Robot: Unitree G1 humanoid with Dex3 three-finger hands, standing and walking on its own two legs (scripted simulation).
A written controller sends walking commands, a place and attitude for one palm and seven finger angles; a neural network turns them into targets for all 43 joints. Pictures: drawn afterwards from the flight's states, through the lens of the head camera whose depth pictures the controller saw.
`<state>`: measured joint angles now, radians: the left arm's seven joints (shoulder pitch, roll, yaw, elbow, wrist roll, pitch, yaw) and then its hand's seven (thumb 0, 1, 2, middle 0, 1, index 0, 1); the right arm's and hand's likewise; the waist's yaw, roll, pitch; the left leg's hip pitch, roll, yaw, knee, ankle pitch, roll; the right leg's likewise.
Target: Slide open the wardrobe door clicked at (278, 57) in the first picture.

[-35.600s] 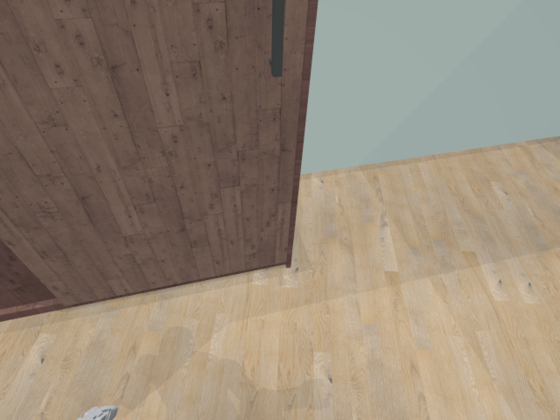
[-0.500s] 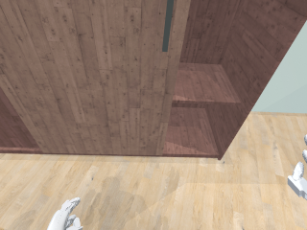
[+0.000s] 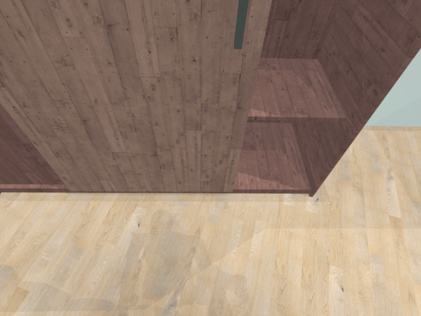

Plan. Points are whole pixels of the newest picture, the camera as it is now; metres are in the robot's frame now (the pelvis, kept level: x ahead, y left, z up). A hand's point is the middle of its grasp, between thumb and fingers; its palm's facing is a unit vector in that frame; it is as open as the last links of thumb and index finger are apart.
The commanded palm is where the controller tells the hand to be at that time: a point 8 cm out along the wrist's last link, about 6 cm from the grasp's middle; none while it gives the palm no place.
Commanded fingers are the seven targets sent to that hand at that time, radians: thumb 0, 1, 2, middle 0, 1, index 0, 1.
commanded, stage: let the arm hang, fingers relaxed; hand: right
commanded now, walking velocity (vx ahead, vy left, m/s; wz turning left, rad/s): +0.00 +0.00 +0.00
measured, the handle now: out of the picture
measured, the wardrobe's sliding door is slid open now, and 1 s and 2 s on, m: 0.44 0.44 0.44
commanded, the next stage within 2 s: look to check the result in 0.52 s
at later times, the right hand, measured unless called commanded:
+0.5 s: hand out of the picture +0.07 -0.18 -0.17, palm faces -0.02 +0.98 -0.21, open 7.3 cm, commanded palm none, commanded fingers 0.00 -0.90 -0.90 0.20 0.30 0.20 0.30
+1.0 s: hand out of the picture +0.08 -0.17 -0.17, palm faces -0.02 +0.98 -0.21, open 7.4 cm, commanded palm none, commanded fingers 0.00 -0.90 -0.90 0.20 0.30 0.20 0.30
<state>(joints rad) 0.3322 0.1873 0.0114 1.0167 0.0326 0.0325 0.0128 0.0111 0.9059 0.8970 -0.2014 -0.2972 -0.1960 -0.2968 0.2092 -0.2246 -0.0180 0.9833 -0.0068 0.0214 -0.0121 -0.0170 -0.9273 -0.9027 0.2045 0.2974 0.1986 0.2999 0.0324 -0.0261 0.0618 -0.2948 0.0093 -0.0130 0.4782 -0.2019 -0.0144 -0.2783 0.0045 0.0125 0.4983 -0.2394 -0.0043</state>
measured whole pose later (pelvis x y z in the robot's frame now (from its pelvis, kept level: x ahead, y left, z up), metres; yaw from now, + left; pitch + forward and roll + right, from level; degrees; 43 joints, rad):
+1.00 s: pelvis +0.05 +0.00 +0.01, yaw +1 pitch +0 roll +0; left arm 0.23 0.17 0.01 1.14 0.02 0.00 0.03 0.01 0.91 0.90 -0.20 -0.30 -0.20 -0.30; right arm 0.19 -0.17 -0.01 1.14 -0.01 -0.01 -0.03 0.01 -0.91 -0.90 0.20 0.30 0.20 0.30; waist 0.02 -0.01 0.05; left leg -0.17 0.00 -0.03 0.40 -0.23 -0.01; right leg -0.13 -0.01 0.00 0.39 -0.26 0.00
